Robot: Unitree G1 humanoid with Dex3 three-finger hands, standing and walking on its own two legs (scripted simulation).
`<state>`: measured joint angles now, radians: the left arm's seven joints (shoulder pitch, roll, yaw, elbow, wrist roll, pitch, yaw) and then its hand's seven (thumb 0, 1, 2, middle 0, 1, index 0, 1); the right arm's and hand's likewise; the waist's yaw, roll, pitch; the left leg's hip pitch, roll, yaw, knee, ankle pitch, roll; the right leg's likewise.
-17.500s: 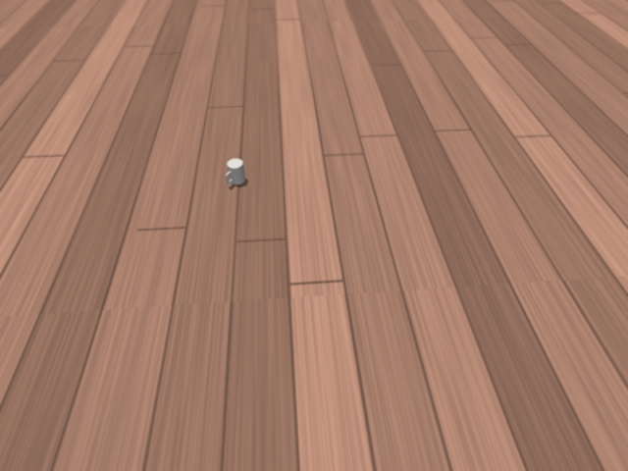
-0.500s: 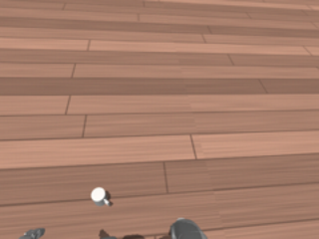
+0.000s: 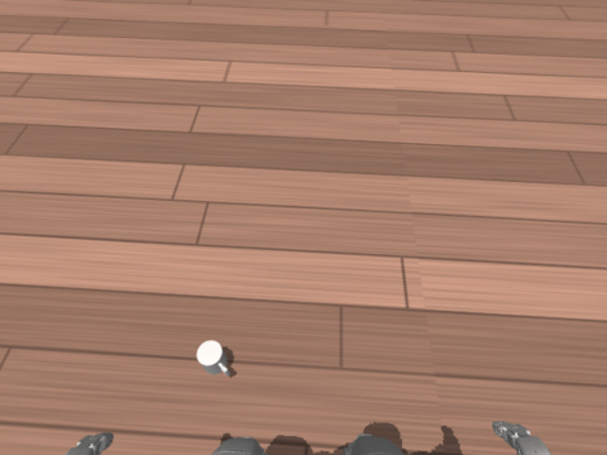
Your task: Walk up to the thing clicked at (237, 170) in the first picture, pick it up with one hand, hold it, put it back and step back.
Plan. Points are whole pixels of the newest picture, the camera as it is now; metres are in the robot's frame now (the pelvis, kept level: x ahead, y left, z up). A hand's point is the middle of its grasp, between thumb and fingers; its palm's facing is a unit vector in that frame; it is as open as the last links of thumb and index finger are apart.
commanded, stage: walk up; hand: left
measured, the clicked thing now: (216, 361) +0.42 +0.28 -0.70
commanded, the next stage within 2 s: stand in 0.96 s
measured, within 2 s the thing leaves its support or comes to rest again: neither
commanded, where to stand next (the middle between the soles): +0.07 +0.05 m, yaw -1 degrees
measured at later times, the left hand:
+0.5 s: hand out of the picture +0.10 +0.27 -0.12, palm faces +0.02 -0.93 -0.36, open 7.4 cm
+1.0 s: hand out of the picture +0.10 +0.27 -0.12, palm faces +0.02 -0.94 -0.35, open 7.4 cm
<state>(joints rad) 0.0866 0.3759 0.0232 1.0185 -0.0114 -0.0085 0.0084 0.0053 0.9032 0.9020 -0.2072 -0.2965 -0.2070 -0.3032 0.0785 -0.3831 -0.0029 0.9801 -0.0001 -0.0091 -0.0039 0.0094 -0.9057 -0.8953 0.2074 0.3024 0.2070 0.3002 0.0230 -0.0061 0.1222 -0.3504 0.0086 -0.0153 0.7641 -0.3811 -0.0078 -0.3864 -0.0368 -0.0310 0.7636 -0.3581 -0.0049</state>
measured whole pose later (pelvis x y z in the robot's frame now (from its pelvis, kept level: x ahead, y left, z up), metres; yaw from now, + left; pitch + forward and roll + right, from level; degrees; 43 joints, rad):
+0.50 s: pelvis +0.00 +0.01 +0.03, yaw +1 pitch -2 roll +0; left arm 0.03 0.37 0.02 1.13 0.00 -0.01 -0.01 0.01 0.90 0.90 -0.21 -0.30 -0.21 -0.30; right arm 0.08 -0.35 0.00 1.14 -0.01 0.01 0.03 0.01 -0.91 -0.90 0.21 0.30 0.21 0.30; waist 0.01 0.00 0.07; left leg -0.19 0.00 -0.02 0.44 -0.22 -0.01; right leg -0.22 -0.04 -0.05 0.43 -0.19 0.02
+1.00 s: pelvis +0.01 +0.01 +0.03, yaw +1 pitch -1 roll +0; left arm 0.05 0.36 0.02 1.14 0.00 -0.01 0.00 0.01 0.90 0.90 -0.21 -0.30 -0.21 -0.30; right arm 0.05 -0.35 -0.01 1.12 -0.01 0.01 0.02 0.01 -0.91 -0.90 0.20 0.30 0.20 0.30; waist 0.01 0.00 0.06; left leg -0.14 0.00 -0.02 0.37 -0.20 0.00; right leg -0.18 -0.05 -0.04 0.37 -0.17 0.02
